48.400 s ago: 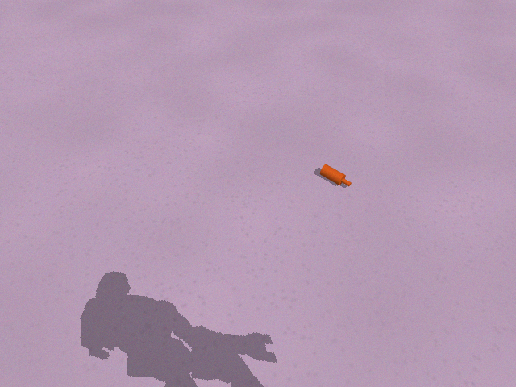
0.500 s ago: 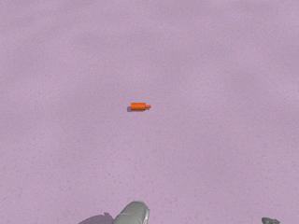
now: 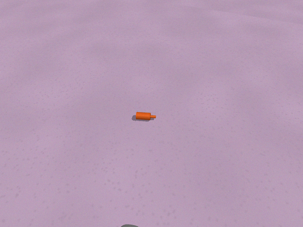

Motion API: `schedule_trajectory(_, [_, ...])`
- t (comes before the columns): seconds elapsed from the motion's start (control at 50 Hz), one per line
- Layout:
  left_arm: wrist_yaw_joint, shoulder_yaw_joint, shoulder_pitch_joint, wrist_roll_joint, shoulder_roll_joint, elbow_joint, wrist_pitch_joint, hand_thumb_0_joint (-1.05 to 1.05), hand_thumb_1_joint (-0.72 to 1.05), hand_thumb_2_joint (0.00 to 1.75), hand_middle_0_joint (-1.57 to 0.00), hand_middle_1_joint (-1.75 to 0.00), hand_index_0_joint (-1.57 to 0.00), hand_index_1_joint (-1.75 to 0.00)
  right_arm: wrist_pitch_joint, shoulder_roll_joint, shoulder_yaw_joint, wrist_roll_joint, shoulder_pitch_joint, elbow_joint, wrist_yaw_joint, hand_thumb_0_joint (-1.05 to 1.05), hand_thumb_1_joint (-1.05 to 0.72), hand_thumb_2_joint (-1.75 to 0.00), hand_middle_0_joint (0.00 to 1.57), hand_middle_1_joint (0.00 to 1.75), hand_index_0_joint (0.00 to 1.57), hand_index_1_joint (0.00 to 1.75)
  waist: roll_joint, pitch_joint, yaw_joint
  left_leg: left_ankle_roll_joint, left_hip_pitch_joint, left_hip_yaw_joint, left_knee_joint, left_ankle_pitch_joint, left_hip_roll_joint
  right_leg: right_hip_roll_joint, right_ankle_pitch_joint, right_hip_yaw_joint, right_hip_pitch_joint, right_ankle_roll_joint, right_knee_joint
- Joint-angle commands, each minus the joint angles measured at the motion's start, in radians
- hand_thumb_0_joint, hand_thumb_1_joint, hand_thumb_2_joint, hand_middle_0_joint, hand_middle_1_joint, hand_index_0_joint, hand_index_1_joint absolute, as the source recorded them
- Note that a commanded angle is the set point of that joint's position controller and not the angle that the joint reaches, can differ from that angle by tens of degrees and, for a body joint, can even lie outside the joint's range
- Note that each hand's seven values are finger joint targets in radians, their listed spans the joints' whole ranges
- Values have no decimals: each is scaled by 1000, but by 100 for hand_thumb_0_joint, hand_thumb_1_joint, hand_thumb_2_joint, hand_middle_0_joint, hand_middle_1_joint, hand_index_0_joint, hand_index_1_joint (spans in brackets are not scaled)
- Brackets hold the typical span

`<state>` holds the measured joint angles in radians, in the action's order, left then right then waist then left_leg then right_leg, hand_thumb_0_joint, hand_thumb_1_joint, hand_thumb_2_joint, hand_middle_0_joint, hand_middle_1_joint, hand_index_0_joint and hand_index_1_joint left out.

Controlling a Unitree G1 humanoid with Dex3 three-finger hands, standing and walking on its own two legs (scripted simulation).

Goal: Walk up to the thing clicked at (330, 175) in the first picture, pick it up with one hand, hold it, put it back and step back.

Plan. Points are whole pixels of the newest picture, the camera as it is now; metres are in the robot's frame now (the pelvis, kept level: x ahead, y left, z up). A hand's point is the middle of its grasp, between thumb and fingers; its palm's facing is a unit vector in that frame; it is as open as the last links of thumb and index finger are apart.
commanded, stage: step back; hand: left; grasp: from above
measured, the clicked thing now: (146, 116) +1.10 +0.14 -0.73
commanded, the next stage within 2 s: stand in 0.50 s
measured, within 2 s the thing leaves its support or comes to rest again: neither
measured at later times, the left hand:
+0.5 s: hand out of the picture +0.12 +0.29 -0.15, palm faces +0.03 -0.93 -0.36, open 7.4 cm
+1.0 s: hand out of the picture +0.11 +0.29 -0.14, palm faces -0.03 -0.94 -0.33, open 7.4 cm
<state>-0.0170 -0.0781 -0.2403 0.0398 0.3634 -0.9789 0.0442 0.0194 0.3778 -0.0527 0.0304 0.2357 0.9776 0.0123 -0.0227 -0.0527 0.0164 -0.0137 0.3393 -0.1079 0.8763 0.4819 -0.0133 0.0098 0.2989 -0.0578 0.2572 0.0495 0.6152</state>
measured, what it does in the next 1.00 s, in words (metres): steps on the spot: left foot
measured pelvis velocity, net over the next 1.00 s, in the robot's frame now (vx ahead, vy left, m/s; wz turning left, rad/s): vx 0.04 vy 0.04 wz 0.00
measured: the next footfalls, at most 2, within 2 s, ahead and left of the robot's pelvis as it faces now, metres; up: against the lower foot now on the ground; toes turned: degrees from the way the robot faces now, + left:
left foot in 0.22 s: +0.12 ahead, +0.16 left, +0.00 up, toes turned +2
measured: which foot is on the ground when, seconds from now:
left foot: up 0.00-0.20, down 0.22-1.00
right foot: down 0.00-1.00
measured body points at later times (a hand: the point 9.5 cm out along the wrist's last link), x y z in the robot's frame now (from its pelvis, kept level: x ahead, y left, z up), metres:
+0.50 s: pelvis +0.05 +0.03 +0.01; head +0.06 +0.03 +0.46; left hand +0.12 +0.34 -0.12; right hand +0.17 -0.25 -0.12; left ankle +0.08 +0.16 -0.73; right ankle +0.03 -0.10 -0.73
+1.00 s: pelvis +0.04 +0.04 +0.02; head +0.05 +0.04 +0.47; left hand +0.11 +0.34 -0.11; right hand +0.12 -0.26 -0.11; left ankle +0.08 +0.16 -0.73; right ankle +0.03 -0.10 -0.73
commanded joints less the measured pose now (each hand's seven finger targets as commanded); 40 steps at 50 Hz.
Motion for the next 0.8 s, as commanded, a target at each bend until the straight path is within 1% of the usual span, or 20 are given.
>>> schedule_trajectory(0.0, [30, -66, 57, -6, 280, 85, 40, 0, 90, 90, -20, -30, -20, -30, -41, 189, -51, -5, 3, -59, -11, 0, -90, -90, 20, 30, 20, 30, 72, -62, -1, 4, 172, -52, 62, -78, 50, -298, 241, 391, -5, 132, -387])
schedule_trajectory(0.06, [27, -55, 63, -3, 273, 80, 40, 0, 90, 90, -20, -30, -20, -30, -36, 165, -42, -2, -6, -56, -1, 0, -90, -90, 20, 30, 20, 30, 127, -24, 6, 18, 56, 20, -83, -65, 50, -276, -23, 260, 30, 125, -313])
schedule_trajectory(0.08, [28, -51, 66, -9, 265, 74, 37, 0, 90, 90, -20, -30, -20, -30, -35, 153, -41, 0, -13, -53, -2, 0, -90, -90, 20, 30, 20, 30, 134, -13, 9, 16, 38, 47, -134, -83, 44, -253, -109, 218, 3, 106, -278])
schedule_trajectory(0.12, [30, -43, 84, -16, 263, 75, 27, 0, 90, 90, -20, -30, -20, -30, -37, 147, -40, -1, -36, -48, -5, 0, -90, -90, 20, 30, 20, 30, 166, 11, 7, 13, -22, 112, -220, -125, 40, -247, -284, 185, -6, 101, -217])
schedule_trajectory(0.16, [32, -31, 79, -30, 253, 75, 14, 0, 90, 90, -20, -30, -20, -30, -47, 134, -35, -4, -16, -33, -15, 0, -90, -90, 20, 30, 20, 30, 152, 64, -21, 0, -122, 148, -394, -298, 21, -218, -475, 142, -31, 70, -92])
schedule_trajectory(0.18, [33, -21, 74, -32, 227, 79, 9, 0, 90, 90, -20, -30, -20, -30, -50, 149, -41, -1, -14, -24, -21, 0, -90, -90, 20, 30, 20, 30, 108, 83, -21, -14, -182, 102, -418, -405, 46, -197, -477, 132, -10, 37, -42])
schedule_trajectory(0.2, [34, -10, 56, -37, 199, 83, 5, 0, 90, 90, -20, -30, -20, -30, -55, 190, -48, 3, -30, -28, -26, 0, -90, -90, 20, 30, 20, 30, 18, 116, -8, -46, -224, -9, -404, -548, 142, -147, -388, 106, 23, 4, -4])
schedule_trajectory(0.22, [33, -4, 43, -47, 184, 75, -3, 0, 90, 90, -20, -30, -20, -30, -58, 234, -48, -3, -89, -47, -27, 0, -90, -90, 20, 30, 20, 30, -57, 133, 13, -112, -164, -133, -435, -500, 236, -64, -153, 73, 16, -30, 24])
schedule_trajectory(0.24, [34, -11, 51, -52, 200, 48, -13, 0, 90, 90, -20, -30, -20, -30, -52, 255, -45, -13, -126, -51, -23, 0, -90, -90, 20, 30, 20, 30, -86, 123, 16, -167, -54, -139, -459, -383, 268, -39, 57, 46, -73, -29, 34])
schedule_trajectory(0.26, [34, -7, 68, -42, 194, 35, -14, 0, 90, 90, -20, -30, -20, -30, -48, 238, -39, -10, -152, -42, -22, 0, -90, -90, 20, 30, 20, 30, -79, 92, 15, -149, -18, -137, -478, -332, 264, -36, 95, 50, -93, -25, -14])
schedule_trajectory(0.3, [33, -6, 53, -32, 206, 7, -6, 0, 90, 90, -20, -30, -20, -30, -41, 209, -25, -13, -186, -34, -20, 0, -90, -90, 20, 30, 20, 30, -82, 86, 28, -79, -16, -70, -447, -304, 202, -78, -15, 86, -118, -8, -107])
schedule_trajectory(0.34, [31, -10, 84, -32, 236, -3, 2, 0, 90, 90, -20, -30, -20, -30, -40, 186, -15, -19, -189, -15, -21, 0, -90, -90, 20, 30, 20, 30, -40, 78, 5, -37, -54, -10, -419, -320, 144, -123, -129, 142, -97, 3, -154])
schedule_trajectory(0.38, [33, -9, 95, -36, 236, -21, 7, 0, 90, 90, -20, -30, -20, -30, -43, 176, -10, -21, -199, 4, -18, 0, -90, -90, 20, 30, 20, 30, -32, 98, 3, -33, -123, 12, -402, -447, 140, -139, -243, 144, -95, -2, -162])
schedule_trajectory(0.44, [37, -6, 128, -35, 229, -34, 7, 0, 90, 90, -20, -30, -20, -30, -43, 172, -12, -24, -206, 25, -19, 0, -90, -90, 20, 30, 20, 30, 3, 129, -6, -39, -167, 37, -392, -548, 145, -138, -328, 125, -128, -10, -172])
schedule_trajectory(0.46, [37, -4, 134, -34, 225, -35, 6, 0, 90, 90, -20, -30, -20, -30, -43, 171, -13, -22, -215, 30, -20, 0, -90, -90, 20, 30, 20, 30, 10, 128, -4, -40, -176, 40, -402, -552, 146, -136, -333, 121, -126, -13, -180])
schedule_trajectory(0.48, [31, 23, 145, -39, 190, -56, 1, 0, 90, 90, -20, -30, -20, -30, -53, 172, 2, -22, -178, 42, -16, 0, -90, -90, 20, 30, 20, 30, 10, 117, -22, -37, -197, -1, -464, -598, 161, -123, -314, 109, -131, -26, -191])
schedule_trajectory(0.54, [28, 29, 161, -39, 191, -72, -2, 0, 90, 90, -20, -30, -20, -30, -61, 177, 0, -21, -219, 53, -13, 0, -90, -90, 20, 30, 20, 30, 7, 107, -8, -29, -223, 5, -482, -622, 165, -129, -304, 104, -154, -38, -237])
schedule_trajectory(0.7, [24, 33, 203, -32, 198, -99, 0, 0, 90, 90, -20, -30, -20, -30, -62, 168, 7, -24, -245, 80, -12, 0, -90, -90, 20, 30, 20, 30, 9, 102, -10, -7, -238, 21, -554, -525, 157, -148, -246, 110, -181, -46, -325])
schedule_trajectory(0.74, [21, 34, 206, -31, 203, -106, -3, 0, 90, 90, -20, -30, -20, -30, -59, 163, 8, -22, -253, 87, -11, 0, -90, -90, 20, 30, 20, 30, -1, 69, -11, 2, -219, 21, -588, -411, 149, -143, -156, 112, -152, -45, -349])
schedule_trajectory(0.78, [20, 35, 211, -26, 198, -109, -5, 0, 90, 90, -20, -30, -20, -30, -58, 171, 7, -22, -255, 90, -11, 0, -90, -90, 20, 30, 20, 30, -8, 77, -10, -1, -195, 17, -601, -386, 153, -145, -157, 106, -179, -45, -348])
